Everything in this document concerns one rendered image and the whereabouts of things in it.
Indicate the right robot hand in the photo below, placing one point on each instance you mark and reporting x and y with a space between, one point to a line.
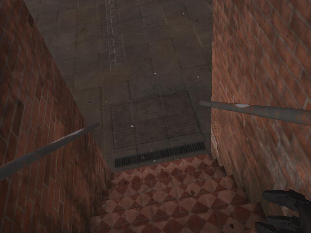
287 224

